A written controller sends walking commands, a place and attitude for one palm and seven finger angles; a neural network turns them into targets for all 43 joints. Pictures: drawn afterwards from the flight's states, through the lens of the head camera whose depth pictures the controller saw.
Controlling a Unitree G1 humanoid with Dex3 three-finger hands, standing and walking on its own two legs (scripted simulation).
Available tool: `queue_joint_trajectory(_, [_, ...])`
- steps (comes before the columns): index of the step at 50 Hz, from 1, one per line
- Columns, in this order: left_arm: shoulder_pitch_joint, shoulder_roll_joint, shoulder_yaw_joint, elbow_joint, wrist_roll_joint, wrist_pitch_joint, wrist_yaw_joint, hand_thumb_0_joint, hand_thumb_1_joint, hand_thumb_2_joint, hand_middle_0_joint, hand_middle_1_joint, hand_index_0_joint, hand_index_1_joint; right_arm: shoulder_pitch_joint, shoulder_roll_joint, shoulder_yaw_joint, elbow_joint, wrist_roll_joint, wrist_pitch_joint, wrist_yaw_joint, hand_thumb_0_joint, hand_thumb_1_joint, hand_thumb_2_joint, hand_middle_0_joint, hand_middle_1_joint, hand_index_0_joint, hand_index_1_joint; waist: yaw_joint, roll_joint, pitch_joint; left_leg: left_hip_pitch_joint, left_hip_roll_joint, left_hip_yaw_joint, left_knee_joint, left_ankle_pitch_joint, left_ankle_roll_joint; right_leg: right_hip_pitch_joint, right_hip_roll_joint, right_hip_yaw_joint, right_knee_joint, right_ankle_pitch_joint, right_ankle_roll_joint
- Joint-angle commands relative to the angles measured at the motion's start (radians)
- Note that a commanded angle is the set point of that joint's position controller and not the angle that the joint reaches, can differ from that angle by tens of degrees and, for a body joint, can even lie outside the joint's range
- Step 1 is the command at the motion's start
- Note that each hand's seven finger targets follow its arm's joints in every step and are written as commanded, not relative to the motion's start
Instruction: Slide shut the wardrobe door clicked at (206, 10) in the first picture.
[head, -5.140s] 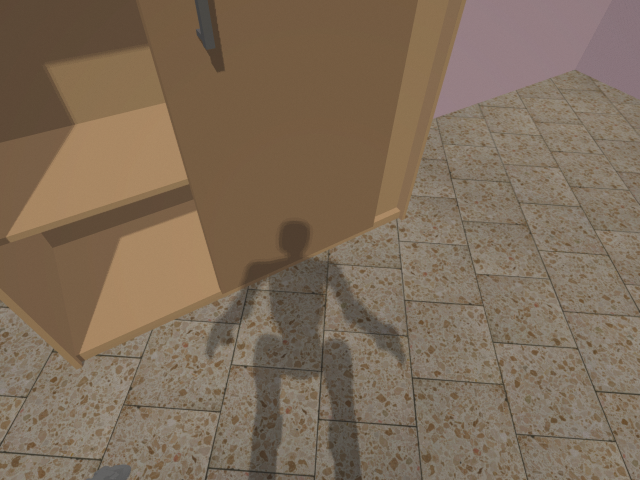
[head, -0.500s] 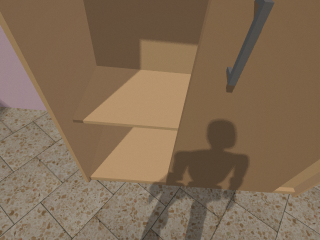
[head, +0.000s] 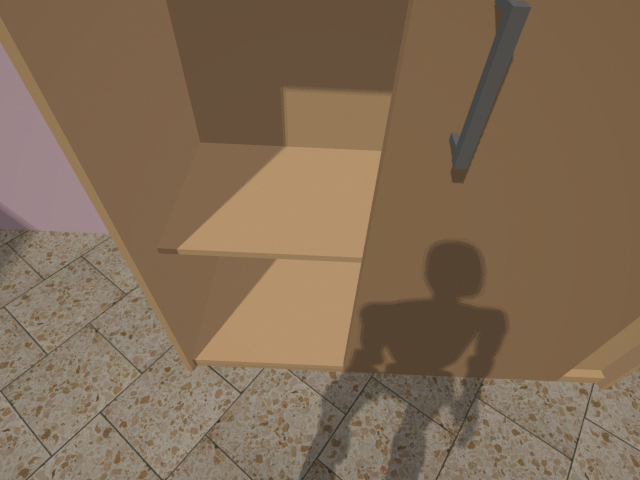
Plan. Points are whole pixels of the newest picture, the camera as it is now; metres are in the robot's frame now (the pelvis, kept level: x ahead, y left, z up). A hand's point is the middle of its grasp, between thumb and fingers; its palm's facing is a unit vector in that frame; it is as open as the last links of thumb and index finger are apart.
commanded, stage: come to a stop and stand still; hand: right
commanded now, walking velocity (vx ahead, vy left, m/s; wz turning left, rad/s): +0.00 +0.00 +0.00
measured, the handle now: (480, 88) +0.52 -0.15 +0.24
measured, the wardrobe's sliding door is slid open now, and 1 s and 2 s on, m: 0.49 0.49 0.49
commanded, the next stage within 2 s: look again from close up in 0.80 s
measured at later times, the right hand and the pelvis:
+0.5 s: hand out of the picture +0.03 -0.21 -0.18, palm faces +0.03 +0.98 -0.20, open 7.3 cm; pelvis +0.00 -0.03 -0.01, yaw +0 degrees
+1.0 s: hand out of the picture -0.05 -0.21 -0.18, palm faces +0.03 +0.98 -0.19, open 7.3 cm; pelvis -0.02 -0.04 +0.00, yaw +0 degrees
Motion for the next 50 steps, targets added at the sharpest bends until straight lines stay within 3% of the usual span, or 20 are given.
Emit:
queue_joint_trajectory(1, [0.023,0.106,0.039,-0.122,-0.002,-0.034,0.008,0.0,0.9,0.9,-0.2,-0.3,-0.2,-0.3,0.041,-0.163,-0.029,-0.102,-0.009,-0.039,-0.024,0.0,-0.9,-0.9,0.2,0.3,0.2,0.3,0.011,0.025,-0.094,-0.087,0.155,-0.192,-0.106,-0.129,0.047,-0.035,-0.023,0.056,0.128,-0.015,-0.029])
queue_joint_trajectory(3, [0.067,0.092,0.03,-0.122,0.0,-0.027,0.005,0.0,0.9,0.9,-0.2,-0.3,-0.2,-0.3,0.028,-0.149,-0.028,-0.118,-0.009,-0.033,-0.027,0.0,-0.9,-0.9,0.2,0.3,0.2,0.3,0.027,0.131,-0.077,-0.085,0.158,-0.18,-0.113,-0.118,0.05,-0.057,-0.016,0.046,0.156,-0.017,-0.032])
queue_joint_trajectory(5, [0.056,0.099,0.033,-0.12,-0.003,-0.03,0.006,0.0,0.9,0.9,-0.2,-0.3,-0.2,-0.3,0.028,-0.132,-0.031,-0.121,-0.008,-0.029,-0.03,0.0,-0.9,-0.9,0.2,0.3,0.2,0.3,0.02,0.101,-0.006,-0.103,0.136,-0.145,-0.079,-0.043,0.044,-0.075,-0.03,0.055,0.126,0.037,-0.037])
queue_joint_trajectory(6, [0.051,0.107,0.033,-0.12,-0.005,-0.034,0.007,0.0,0.9,0.9,-0.2,-0.3,-0.2,-0.3,0.034,-0.128,-0.031,-0.122,-0.007,-0.029,-0.03,0.0,-0.9,-0.9,0.2,0.3,0.2,0.3,0.013,0.049,0.009,-0.095,0.118,-0.126,-0.048,0.004,0.037,-0.08,-0.042,0.066,0.101,0.075,-0.04])
queue_joint_trajectory(7, [0.041,0.115,0.035,-0.124,-0.007,-0.037,0.008,0.0,0.9,0.9,-0.2,-0.3,-0.2,-0.3,0.046,-0.131,-0.032,-0.124,-0.007,-0.028,-0.031,0.0,-0.9,-0.9,0.2,0.3,0.2,0.3,0.004,0.012,0.006,-0.076,0.104,-0.111,-0.015,0.077,0.029,-0.074,-0.054,0.077,0.09,0.13,-0.044])
queue_joint_trajectory(10, [0.025,0.137,0.034,-0.126,-0.008,-0.039,0.013,0.0,0.9,0.9,-0.2,-0.3,-0.2,-0.3,0.063,-0.134,-0.034,-0.128,-0.006,-0.021,-0.031,0.0,-0.9,-0.9,0.2,0.3,0.2,0.3,-0.01,-0.017,-0.005,-0.035,0.091,-0.075,0.037,0.172,0.018,-0.069,-0.073,0.085,0.086,0.218,-0.051])
queue_joint_trajectory(11, [0.019,0.141,0.036,-0.13,-0.009,-0.038,0.014,0.0,0.9,0.9,-0.2,-0.3,-0.2,-0.3,0.067,-0.135,-0.035,-0.131,-0.007,-0.018,-0.031,0.0,-0.9,-0.9,0.2,0.3,0.2,0.3,-0.012,-0.033,-0.005,-0.036,0.088,-0.073,0.043,0.168,0.016,-0.064,-0.078,0.086,0.077,0.23,-0.052])
queue_joint_trajectory(13, [0.007,0.147,0.035,-0.132,-0.009,-0.035,0.014,0.0,0.9,0.9,-0.2,-0.3,-0.2,-0.3,0.064,-0.142,-0.035,-0.137,-0.008,-0.016,-0.03,0.0,-0.9,-0.9,0.2,0.3,0.2,0.3,-0.017,-0.009,-0.003,-0.022,0.086,-0.069,0.034,0.152,0.011,-0.07,-0.08,0.089,0.074,0.213,-0.053])
queue_joint_trajectory(20, [-0.031,0.156,0.035,-0.137,-0.009,-0.029,0.006,0.0,0.9,0.9,-0.2,-0.3,-0.2,-0.3,0.038,-0.148,-0.034,-0.146,-0.01,-0.006,-0.025,0.0,-0.9,-0.9,0.2,0.3,0.2,0.3,-0.015,-0.025,0.054,-0.046,0.083,-0.082,-0.011,0.024,-0.002,-0.099,-0.072,0.1,-0.003,0.036,-0.05])
queue_joint_trajectory(29, [-0.024,0.17,0.034,-0.113,-0.012,-0.031,0.003,0.0,0.9,0.9,-0.2,-0.3,-0.2,-0.3,0.037,-0.138,-0.033,-0.122,-0.012,-0.007,-0.023,0.0,-0.9,-0.9,0.2,0.3,0.2,0.3,-0.014,-0.02,0.026,-0.006,0.086,-0.066,-0.027,0.043,-0.016,-0.076,-0.084,0.117,-0.075,-0.005,-0.053])
queue_joint_trajectory(37, [0.0,0.162,0.033,-0.073,-0.014,-0.025,0.002,0.0,0.9,0.9,-0.2,-0.3,-0.2,-0.3,0.063,-0.119,-0.031,-0.076,-0.013,-0.008,-0.024,0.0,-0.9,-0.9,0.2,0.3,0.2,0.3,-0.014,-0.01,0.059,-0.009,0.09,-0.062,-0.043,0.021,-0.019,-0.087,-0.085,0.127,-0.127,-0.106,-0.051])
queue_joint_trajectory(39, [0.011,0.155,0.034,-0.066,-0.016,-0.024,0.001,0.0,0.9,0.9,-0.2,-0.3,-0.2,-0.3,0.072,-0.117,-0.031,-0.07,-0.014,-0.01,-0.025,0.0,-0.9,-0.9,0.2,0.3,0.2,0.3,-0.012,0.014,0.054,-0.007,0.096,-0.066,-0.05,0.022,-0.016,-0.081,-0.079,0.12,-0.119,-0.095,-0.051])
queue_joint_trajectory(50, [0.046,0.123,0.033,-0.037,-0.015,-0.019,0.002,0.0,0.9,0.9,-0.2,-0.3,-0.2,-0.3,0.098,-0.09,-0.033,-0.044,-0.014,-0.014,-0.03,0.0,-0.9,-0.9,0.2,0.3,0.2,0.3,-0.009,0.005,0.07,-0.034,0.095,-0.08,-0.06,-0.007,-0.01,-0.082,-0.072,0.11,-0.112,-0.106,-0.047])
